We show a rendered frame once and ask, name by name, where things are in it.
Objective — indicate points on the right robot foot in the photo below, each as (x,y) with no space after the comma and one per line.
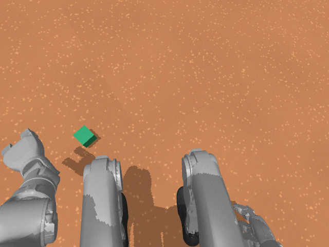
(189,239)

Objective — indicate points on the left robot hand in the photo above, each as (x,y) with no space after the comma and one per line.
(14,156)

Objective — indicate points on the right robot hand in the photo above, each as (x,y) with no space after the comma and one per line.
(256,231)

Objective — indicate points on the cube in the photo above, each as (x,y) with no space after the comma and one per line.
(85,136)

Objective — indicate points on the left robot arm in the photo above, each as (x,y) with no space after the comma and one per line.
(29,218)

